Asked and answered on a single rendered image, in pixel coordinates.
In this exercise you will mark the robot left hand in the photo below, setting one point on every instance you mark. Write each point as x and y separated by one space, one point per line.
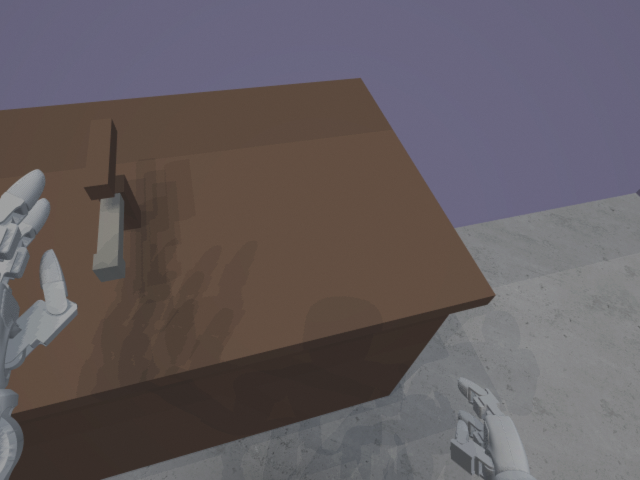
22 216

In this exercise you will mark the robot left forearm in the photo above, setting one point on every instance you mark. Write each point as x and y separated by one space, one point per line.
11 435

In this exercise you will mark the counter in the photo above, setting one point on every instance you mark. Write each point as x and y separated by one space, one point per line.
284 259

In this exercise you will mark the robot right hand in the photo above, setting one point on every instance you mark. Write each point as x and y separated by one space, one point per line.
496 445

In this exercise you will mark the tap lever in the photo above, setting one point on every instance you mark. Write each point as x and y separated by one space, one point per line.
108 263

